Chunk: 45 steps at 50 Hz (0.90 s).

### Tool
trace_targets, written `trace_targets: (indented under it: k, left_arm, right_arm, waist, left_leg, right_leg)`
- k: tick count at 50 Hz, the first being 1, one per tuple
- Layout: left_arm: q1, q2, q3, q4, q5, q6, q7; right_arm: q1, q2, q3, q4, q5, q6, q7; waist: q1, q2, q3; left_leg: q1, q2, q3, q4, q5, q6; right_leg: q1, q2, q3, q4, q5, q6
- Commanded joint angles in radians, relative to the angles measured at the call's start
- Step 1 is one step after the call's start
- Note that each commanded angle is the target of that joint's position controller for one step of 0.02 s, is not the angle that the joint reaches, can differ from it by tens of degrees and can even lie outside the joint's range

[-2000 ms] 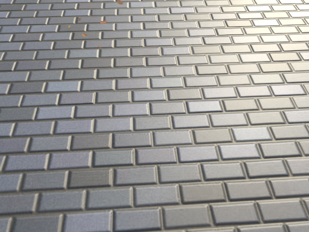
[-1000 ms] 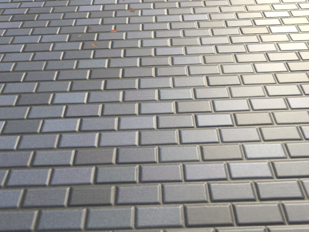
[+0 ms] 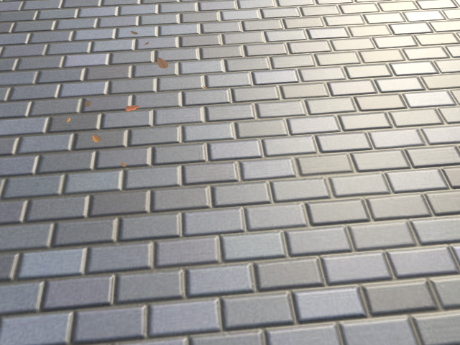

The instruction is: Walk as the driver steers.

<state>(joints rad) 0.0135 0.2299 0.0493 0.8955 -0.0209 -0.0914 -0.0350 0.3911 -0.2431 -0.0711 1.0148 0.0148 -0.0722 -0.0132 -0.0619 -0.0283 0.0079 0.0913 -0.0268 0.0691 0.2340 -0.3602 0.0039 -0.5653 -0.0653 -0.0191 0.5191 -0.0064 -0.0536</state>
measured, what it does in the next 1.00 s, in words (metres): walks ahead, turning left: right foot, then left foot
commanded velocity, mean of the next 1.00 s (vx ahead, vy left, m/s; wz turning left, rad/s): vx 0.50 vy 0.00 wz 0.28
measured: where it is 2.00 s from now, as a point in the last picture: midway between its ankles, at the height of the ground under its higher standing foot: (139, 189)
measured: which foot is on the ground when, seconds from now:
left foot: down 0.00-0.06, up 0.08-0.58, down 0.60-1.00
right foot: up 0.00-0.02, down 0.04-0.62, up 0.64-1.00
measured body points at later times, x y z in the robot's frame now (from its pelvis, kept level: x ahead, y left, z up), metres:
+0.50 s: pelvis +0.28 -0.01 +0.01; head +0.30 -0.01 +0.46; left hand +0.25 +0.26 -0.13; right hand +0.47 -0.24 -0.10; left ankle +0.46 +0.14 -0.69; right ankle +0.17 -0.12 -0.73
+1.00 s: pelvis +0.56 +0.06 +0.01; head +0.58 +0.09 +0.46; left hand +0.70 +0.37 -0.08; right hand +0.68 -0.20 -0.10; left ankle +0.47 +0.12 -0.73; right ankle +0.80 -0.04 -0.69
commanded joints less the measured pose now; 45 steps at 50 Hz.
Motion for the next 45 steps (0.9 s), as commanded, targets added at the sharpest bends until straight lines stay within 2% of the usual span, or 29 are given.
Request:
trace_targets:
  k: [1,2,3,4,5,6,7,8,10,13,15,19,24,26,27,28,29,30,31,32,33,34,35,36,37,39,41,45]
  left_arm:
    - [0.163,0.171,0.061,-0.001,0.001,-0.02,-0.001]
    - [0.354,0.244,0.085,0.045,0.012,-0.019,0.008]
    - [0.449,0.325,0.102,0.071,0.021,-0.013,0.009]
    - [0.441,0.242,0.074,0.069,0.013,-0.013,0.007]
    - [0.353,0.19,0.059,0.054,0.007,-0.017,0.009]
    - [0.268,0.153,0.046,0.03,0.01,-0.018,0.01]
    - [0.207,0.126,0.038,0.022,0.022,-0.02,0.007]
    - [0.18,0.093,0.027,0.022,0.032,-0.024,0.005]
    - [0.196,0.1,0.027,0.038,0.031,-0.027,0.005]
    - [0.24,0.147,0.038,0.057,0.025,-0.028,0.024]
    - [0.268,0.151,0.038,0.064,0.022,-0.022,0.035]
    - [0.303,0.159,0.039,0.074,0.02,-0.019,0.047]
    - [0.363,0.163,0.045,0.106,0.016,-0.001,0.05]
    - [0.347,0.176,0.052,0.102,0.012,0.011,0.054]
    - [0.325,0.19,0.056,0.092,0.011,0.016,0.057]
    - [0.306,0.206,0.061,0.082,0.009,0.022,0.061]
    - [0.284,0.21,0.062,0.072,0.009,0.032,0.065]
    - [0.287,0.196,0.054,0.055,0.015,0.036,0.071]
    - [0.354,0.113,0.025,0.013,0.038,0.019,0.062]
    - [0.351,0.066,0.001,-0.006,0.031,-0.023,0.045]
    - [0.256,0.148,0.023,-0.025,-0.008,-0.057,0.031]
    - [0.194,0.16,0.023,-0.043,-0.021,-0.072,0.028]
    - [0.172,0.157,0.028,-0.042,-0.004,-0.074,0.035]
    - [0.172,0.168,0.04,-0.04,0.014,-0.063,0.043]
    - [0.18,0.163,0.043,-0.046,0.02,-0.047,0.046]
    - [0.18,0.135,0.043,-0.058,0.03,-0.024,0.051]
    - [0.111,0.124,0.042,-0.089,0.036,-0.015,0.057]
    - [-0.033,0.095,0.03,-0.137,0.029,-0.022,0.046]
  right_arm:
    - [-0.03,-0.157,-0.031,-0.04,0.003,0.008,-0.004]
    - [-0.02,-0.124,-0.014,-0.06,-0.009,0.009,-0.003]
    - [0.096,0.007,0.022,-0.071,-0.014,-0.013,0.008]
    - [0.054,-0.054,0.013,-0.063,0.008,-0.041,0.012]
    - [-0.034,-0.12,-0.004,-0.091,0.035,-0.057,0.015]
    - [-0.1,-0.131,-0.004,-0.107,0.034,-0.063,0.01]
    - [-0.133,-0.126,-0.011,-0.111,0.019,-0.059,0.002]
    - [-0.122,-0.12,-0.019,-0.107,0.01,-0.045,-0.002]
    - [-0.085,-0.073,-0.015,-0.099,0.007,-0.019,-0.003]
    - [-0.167,-0.073,-0.017,-0.13,-0.004,-0.005,-0.006]
    - [-0.235,-0.069,-0.017,-0.15,-0.008,-0.005,-0.003]
    - [-0.34,-0.046,-0.004,-0.172,0.005,-0.008,0.016]
    - [-0.45,-0.046,0.006,-0.227,0.013,-0.007,0.046]
    - [-0.454,-0.058,0.004,-0.247,0.012,-0.008,0.061]
    - [-0.431,-0.073,-0.002,-0.251,0.01,-0.008,0.067]
    - [-0.38,-0.096,-0.014,-0.247,0.007,-0.006,0.069]
    - [-0.257,-0.129,-0.036,-0.22,0.006,-0.004,0.069]
    - [-0.093,-0.193,-0.07,-0.178,0.007,0.0,0.06]
    - [0.026,-0.306,-0.1,-0.166,0.003,0.005,0.045]
    - [0.026,-0.292,-0.084,-0.175,0.008,-0.001,0.049]
    - [0.011,-0.218,-0.062,-0.177,0.0,-0.004,0.047]
    - [-0.046,-0.176,-0.052,-0.191,-0.001,-0.009,0.044]
    - [-0.118,-0.15,-0.042,-0.21,-0.004,-0.011,0.045]
    - [-0.17,-0.123,-0.032,-0.229,-0.01,-0.013,0.044]
    - [-0.19,-0.116,-0.028,-0.241,-0.015,-0.013,0.041]
    - [-0.176,-0.145,-0.035,-0.244,-0.008,-0.015,0.03]
    - [-0.139,-0.176,-0.043,-0.241,-0.003,-0.017,0.014]
    - [-0.081,-0.177,-0.044,-0.233,0.004,-0.006,-0.002]
  waist:
    - [0.156,0.116,-0.075]
    - [0.216,0.034,-0.223]
    - [0.153,-0.224,-0.342]
    - [0.178,-0.206,-0.382]
    - [0.168,-0.162,-0.242]
    - [0.143,-0.077,-0.161]
    - [0.112,-0.03,-0.098]
    - [0.078,-0.038,-0.074]
    - [0.051,-0.054,-0.056]
    - [0.054,-0.023,-0.004]
    - [0.07,-0.019,0.012]
    - [0.106,-0.033,0.039]
    - [0.139,-0.021,0.086]
    - [0.124,-0.031,0.083]
    - [0.103,-0.045,0.062]
    - [0.071,-0.063,0.017]
    - [0.0,-0.056,-0.053]
    - [-0.067,-0.014,-0.144]
    - [-0.051,0.198,-0.269]
    - [-0.018,0.282,-0.371]
    - [-0.049,0.207,-0.297]
    - [-0.036,0.143,-0.195]
    - [0.006,0.049,-0.122]
    - [0.044,0.039,-0.087]
    - [0.069,0.054,-0.076]
    - [0.084,0.07,-0.056]
    - [0.07,0.07,-0.027]
    - [0.017,0.102,0.0]
  left_leg:
    - [-0.042,0.236,-0.061,0.277,0.823,0.126]
    - [-0.236,0.179,-0.019,0.573,0.635,0.089]
    - [-0.653,-0.016,-0.026,0.951,0.046,0.014]
    - [-0.781,-0.022,-0.182,1.106,-0.206,0.027]
    - [-0.87,0.039,-0.184,1.147,-0.151,0.047]
    - [-0.85,0.099,-0.153,1.107,-0.055,0.057]
    - [-0.805,0.137,-0.14,1.036,0.015,0.057]
    - [-0.739,0.167,-0.146,0.986,0.057,0.06]
    - [-0.683,0.183,-0.139,0.925,0.085,0.053]
    - [-0.76,0.195,-0.128,0.786,0.186,0.019]
    - [-0.801,0.192,-0.122,0.667,0.293,0.004]
    - [-0.766,0.155,-0.08,0.462,0.466,0.01]
    - [-0.815,0.126,-0.078,0.358,0.41,0.05]
    - [-0.796,0.109,-0.057,0.342,0.329,0.077]
    - [-0.739,0.085,-0.03,0.341,0.282,0.093]
    - [-0.649,0.049,0.005,0.349,0.238,0.111]
    - [-0.483,0.003,0.037,0.322,0.244,0.134]
    - [-0.227,-0.003,-0.015,0.308,0.268,0.171]
    - [0.146,0.24,-0.448,0.283,0.214,0.314]
    - [0.311,0.382,-0.901,0.075,0.09,0.427]
    - [0.276,0.347,-0.796,0.057,0.072,0.364]
    - [0.149,0.307,-0.647,0.061,0.137,0.323]
    - [-0.013,0.268,-0.539,0.047,0.23,0.299]
    - [-0.138,0.237,-0.466,0.025,0.31,0.282]
    - [-0.214,0.218,-0.443,0.001,0.342,0.282]
    - [-0.289,0.199,-0.397,-0.028,0.393,0.292]
    - [-0.316,0.181,-0.36,-0.043,0.415,0.285]
    - [-0.349,0.12,-0.311,-0.028,0.326,0.223]
  right_leg:
    - [0.275,0.067,-0.051,-0.034,-0.06,-0.062]
    - [0.591,-0.069,0.104,0.002,-0.058,-0.122]
    - [0.935,-0.305,0.595,-0.099,-0.244,-0.284]
    - [0.963,-0.326,0.773,-0.223,-0.333,-0.289]
    - [0.859,-0.293,0.616,-0.223,-0.309,-0.235]
    - [0.713,-0.254,0.472,-0.235,-0.218,-0.2]
    - [0.568,-0.22,0.381,-0.263,-0.133,-0.182]
    - [0.479,-0.184,0.312,-0.293,-0.084,-0.165]
    - [0.403,-0.168,0.255,-0.346,-0.05,-0.179]
    - [0.391,-0.17,0.199,-0.398,-0.002,-0.194]
    - [0.418,-0.158,0.163,-0.41,0.012,-0.18]
    - [0.452,-0.133,0.042,-0.429,0.005,-0.137]
    - [0.624,-0.197,-0.028,-0.383,0.046,-0.115]
    - [0.676,-0.219,-0.052,-0.325,0.156,-0.096]
    - [0.685,-0.221,-0.071,-0.27,0.309,-0.084]
    - [0.69,-0.216,-0.092,-0.18,0.496,-0.071]
    - [0.661,-0.19,-0.129,-0.01,0.625,-0.047]
    - [0.524,-0.143,-0.154,0.23,0.562,-0.011]
    - [0.137,-0.025,-0.16,0.623,0.11,0.052]
    - [-0.126,0.134,0.021,0.846,-0.554,0.071]
    - [-0.238,0.063,0.123,0.898,-0.513,0.039]
    - [-0.253,0.016,0.107,0.852,-0.428,0.017]
    - [-0.201,-0.023,0.099,0.76,-0.361,0.017]
    - [-0.121,-0.054,0.1,0.674,-0.324,0.022]
    - [-0.062,-0.063,0.103,0.632,-0.309,0.031]
    - [-0.035,-0.058,0.087,0.537,-0.275,0.061]
    - [-0.064,-0.041,0.075,0.404,-0.17,0.09]
    - [-0.003,0.019,0.068,0.109,0.078,0.099]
